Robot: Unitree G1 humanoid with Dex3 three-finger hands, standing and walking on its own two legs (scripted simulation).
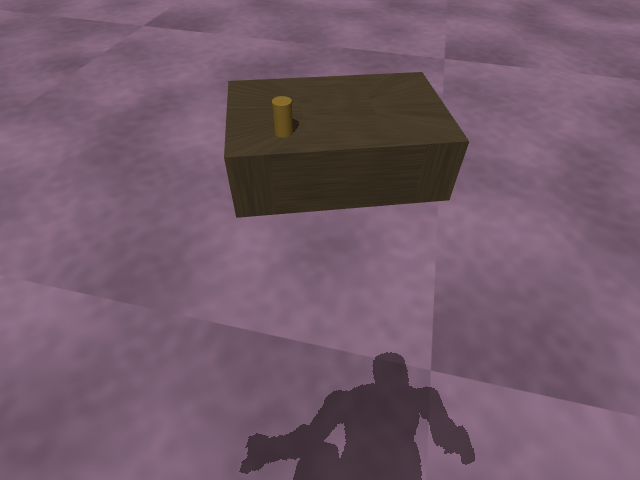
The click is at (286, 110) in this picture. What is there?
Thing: squat round
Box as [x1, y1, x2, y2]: [272, 96, 292, 137]
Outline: 278,96 272,99 274,132 276,135 284,137 292,133 291,100 285,96
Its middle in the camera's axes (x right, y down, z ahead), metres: -0.16 -0.49 +1.61
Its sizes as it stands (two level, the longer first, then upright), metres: 0.079 0.079 0.143
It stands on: a support 0.33 m high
